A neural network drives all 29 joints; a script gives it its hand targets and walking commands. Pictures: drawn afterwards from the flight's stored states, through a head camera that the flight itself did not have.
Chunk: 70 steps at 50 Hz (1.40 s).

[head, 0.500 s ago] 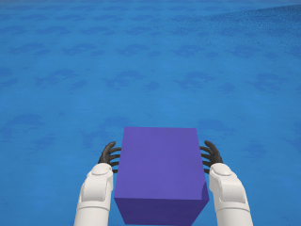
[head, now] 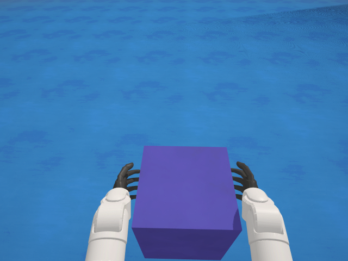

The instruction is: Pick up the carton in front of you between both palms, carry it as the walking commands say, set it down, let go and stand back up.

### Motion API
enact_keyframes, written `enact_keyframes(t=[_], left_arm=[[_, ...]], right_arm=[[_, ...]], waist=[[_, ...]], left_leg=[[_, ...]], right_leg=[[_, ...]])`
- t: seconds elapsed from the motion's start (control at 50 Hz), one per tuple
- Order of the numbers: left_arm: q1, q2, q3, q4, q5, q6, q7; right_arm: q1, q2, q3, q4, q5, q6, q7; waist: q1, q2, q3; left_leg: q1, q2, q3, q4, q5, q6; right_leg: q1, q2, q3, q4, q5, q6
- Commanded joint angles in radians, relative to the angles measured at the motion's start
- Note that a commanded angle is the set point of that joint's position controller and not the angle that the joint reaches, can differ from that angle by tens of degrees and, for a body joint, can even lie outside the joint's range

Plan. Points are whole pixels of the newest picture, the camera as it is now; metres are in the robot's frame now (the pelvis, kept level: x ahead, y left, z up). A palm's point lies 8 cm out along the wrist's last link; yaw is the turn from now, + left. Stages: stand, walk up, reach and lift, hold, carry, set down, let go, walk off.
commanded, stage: carry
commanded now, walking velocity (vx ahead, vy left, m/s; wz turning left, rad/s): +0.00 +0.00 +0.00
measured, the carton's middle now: (183, 205) +0.30 +0.00 -0.04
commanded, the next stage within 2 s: hold in 0.12 s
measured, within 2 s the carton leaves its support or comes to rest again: neither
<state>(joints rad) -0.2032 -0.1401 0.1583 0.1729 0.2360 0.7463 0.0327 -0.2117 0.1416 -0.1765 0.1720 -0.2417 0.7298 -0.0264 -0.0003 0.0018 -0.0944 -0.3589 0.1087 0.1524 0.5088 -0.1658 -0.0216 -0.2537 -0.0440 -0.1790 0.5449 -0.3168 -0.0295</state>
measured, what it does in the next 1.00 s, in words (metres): shifts its weight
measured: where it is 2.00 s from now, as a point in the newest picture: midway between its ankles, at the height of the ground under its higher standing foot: outside the picture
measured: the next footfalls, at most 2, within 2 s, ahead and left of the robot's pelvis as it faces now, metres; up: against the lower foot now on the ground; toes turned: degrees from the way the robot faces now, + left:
none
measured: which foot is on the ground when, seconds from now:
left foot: down 0.00-1.00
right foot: down 0.00-1.00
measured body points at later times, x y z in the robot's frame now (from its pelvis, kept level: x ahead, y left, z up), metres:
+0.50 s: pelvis -0.01 +0.03 +0.01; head -0.04 +0.05 +0.46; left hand +0.31 +0.13 +0.04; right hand +0.26 -0.17 +0.05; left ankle +0.06 +0.15 -0.73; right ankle -0.02 -0.09 -0.73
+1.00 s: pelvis +0.00 +0.05 +0.01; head -0.02 +0.07 +0.46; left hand +0.34 +0.14 +0.03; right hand +0.29 -0.15 +0.04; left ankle +0.06 +0.15 -0.73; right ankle -0.01 -0.09 -0.73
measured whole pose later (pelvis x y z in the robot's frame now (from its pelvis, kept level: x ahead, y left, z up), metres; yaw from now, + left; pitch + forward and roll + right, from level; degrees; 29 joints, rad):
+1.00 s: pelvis +0.00 +0.05 +0.01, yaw -10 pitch -5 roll +0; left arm -0.40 -0.19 0.36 0.42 0.37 0.66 -0.01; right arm -0.42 0.20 -0.40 0.44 -0.38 0.63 0.02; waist 0.01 -0.03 0.03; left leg -0.18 -0.03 -0.03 0.45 -0.19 0.02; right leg -0.13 0.01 0.11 0.46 -0.25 0.02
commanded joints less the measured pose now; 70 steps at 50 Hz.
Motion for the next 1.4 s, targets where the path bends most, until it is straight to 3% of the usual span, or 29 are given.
enact_keyframes(t=[0.0, 0.1, 0.12, 0.16, 0.18, 0.2, 0.22, 0.34, 0.4, 0.56, 0.8, 0.88, 0.98, 1.06, 1.12, 1.18, 1.28, 1.34, 1.38], left_arm=[[-0.494, -0.908, -0.564, -0.100, -0.268, -0.055, -0.237], [-0.493, -0.908, -0.564, -0.101, -0.268, -0.055, -0.237], [-0.415, -0.921, -0.548, -0.135, -0.262, -0.051, -0.246], [-0.451, -0.900, -0.558, -0.155, -0.253, -0.063, -0.252], [-0.468, -0.894, -0.563, -0.156, -0.256, -0.068, -0.258], [-0.471, -0.903, -0.571, -0.152, -0.261, -0.071, -0.264], [-0.488, -0.910, -0.589, -0.149, -0.269, -0.076, -0.264], [-0.513, -0.931, -0.529, -0.069, -0.229, -0.081, -0.266], [-0.526, -0.958, -0.510, -0.019, -0.217, -0.078, -0.273], [-0.585, -0.999, -0.491, 0.044, -0.215, -0.069, -0.299], [-0.632, -1.000, -0.481, 0.061, -0.221, -0.068, -0.304], [-0.688, -0.976, -0.398, 0.153, -0.182, -0.089, -0.304], [-0.791, -0.881, -0.207, 0.330, -0.071, -0.167, -0.303], [-0.792, -0.746, -0.063, 0.412, 0.034, -0.261, -0.281], [-0.744, -0.665, -0.021, 0.435, 0.076, -0.352, -0.272], [-0.741, -0.673, -0.068, 0.440, 0.063, -0.455, -0.281], [-0.838, -0.740, -0.228, 0.410, -0.012, -0.597, -0.288], [-0.883, -0.762, -0.318, 0.361, -0.060, -0.632, -0.285], [-0.910, -0.756, -0.359, 0.323, -0.088, -0.631, -0.281]], right_arm=[[-0.441, 0.910, 0.567, -0.055, 0.259, -0.033, 0.238], [-0.440, 0.910, 0.568, -0.056, 0.259, -0.033, 0.238], [-0.381, 0.932, 0.541, -0.022, 0.247, -0.040, 0.249], [-0.380, 0.921, 0.527, -0.026, 0.211, -0.068, 0.243], [-0.370, 0.917, 0.509, -0.022, 0.202, -0.076, 0.233], [-0.370, 0.909, 0.503, -0.015, 0.195, -0.076, 0.230], [-0.401, 0.912, 0.508, -0.021, 0.206, -0.078, 0.234], [-0.498, 0.948, 0.535, 0.019, 0.238, -0.074, 0.273], [-0.531, 0.959, 0.525, 0.053, 0.242, -0.072, 0.295], [-0.564, 0.974, 0.465, 0.121, 0.218, -0.069, 0.321], [-0.588, 0.967, 0.422, 0.137, 0.195, -0.075, 0.320], [-0.661, 0.960, 0.359, 0.215, 0.160, -0.095, 0.318], [-0.766, 0.944, 0.194, 0.386, 0.058, -0.163, 0.290], [-0.760, 0.876, 0.064, 0.446, -0.039, -0.246, 0.230], [-0.704, 0.819, 0.013, 0.458, -0.077, -0.338, 0.194], [-0.702, 0.842, 0.063, 0.449, -0.055, -0.446, 0.173], [-0.788, 0.917, 0.260, 0.400, 0.036, -0.595, 0.141], [-0.843, 0.935, 0.385, 0.327, 0.093, -0.635, 0.121], [-0.870, 0.930, 0.437, 0.288, 0.119, -0.633, 0.111]], waist=[[0.000, -0.003, -0.249], [0.000, -0.003, -0.249], [0.001, -0.105, -0.108], [-0.007, -0.077, -0.166], [-0.029, -0.067, -0.185], [-0.022, -0.043, -0.166], [-0.032, -0.040, -0.176], [0.018, -0.033, -0.103], [0.026, -0.013, -0.093], [0.003, 0.019, -0.095], [-0.013, 0.031, -0.117], [0.001, 0.025, -0.081], [0.017, 0.002, -0.034], [0.029, -0.016, -0.038], [0.029, -0.020, -0.101], [0.027, -0.019, -0.237], [0.037, 0.005, -0.612], [0.049, 0.012, -0.853], [0.053, 0.015, -0.975]], left_leg=[[0.155, 0.064, -0.075, -0.035, 0.148, 0.013], [0.153, 0.064, -0.075, -0.036, 0.146, 0.012], [0.399, -0.239, -0.192, -0.054, 0.227, 0.038], [0.386, -0.213, -0.218, -0.086, 0.272, 0.042], [0.352, -0.206, -0.219, -0.100, 0.254, 0.033], [0.300, -0.217, -0.213, -0.112, 0.230, 0.028], [0.341, -0.226, -0.212, -0.117, 0.220, 0.029], [0.328, -0.227, -0.205, -0.147, 0.056, 0.032], [0.347, -0.217, -0.208, -0.158, 0.021, 0.031], [0.412, -0.186, -0.221, -0.180, -0.016, 0.019], [0.452, -0.162, -0.240, -0.186, 0.028, 0.007], [0.411, -0.166, -0.235, -0.171, -0.037, 0.013], [0.304, -0.177, -0.217, -0.098, -0.081, 0.027], [0.183, -0.193, -0.199, -0.007, 0.017, 0.037], [0.075, -0.207, -0.190, 0.069, 0.127, 0.039], [-0.010, -0.219, -0.187, 0.150, 0.220, 0.038], [-0.093, -0.236, -0.187, 0.327, 0.394, 0.026], [-0.132, -0.239, -0.182, 0.428, 0.482, 0.013], [-0.164, -0.239, -0.176, 0.480, 0.485, 0.005]], right_leg=[[0.016, -0.119, 0.111, -0.116, 0.184, 0.001], [0.014, -0.119, 0.112, -0.116, 0.181, 0.001], [0.021, 0.078, 0.288, -0.218, 0.405, 0.006], [0.136, 0.072, 0.297, -0.188, 0.509, 0.007], [0.217, 0.087, 0.293, -0.199, 0.471, 0.005], [0.273, 0.092, 0.286, -0.196, 0.476, 0.009], [0.235, 0.095, 0.284, -0.200, 0.455, 0.020], [0.180, 0.099, 0.274, -0.239, 0.207, 0.023], [0.140, 0.107, 0.265, -0.241, 0.139, 0.019], [0.063, 0.131, 0.243, -0.241, 0.074, 0.007], [0.047, 0.146, 0.235, -0.232, 0.092, 0.005], [0.017, 0.143, 0.233, -0.213, 0.043, 0.006], [-0.077, 0.141, 0.235, -0.154, -0.002, 0.011], [-0.162, 0.147, 0.235, -0.081, 0.065, 0.023], [-0.225, 0.160, 0.237, -0.013, 0.171, 0.037], [-0.277, 0.173, 0.234, 0.063, 0.279, 0.055], [-0.385, 0.191, 0.229, 0.229, 0.435, 0.077], [-0.450, 0.196, 0.227, 0.332, 0.508, 0.088], [-0.494, 0.202, 0.220, 0.387, 0.493, 0.093]])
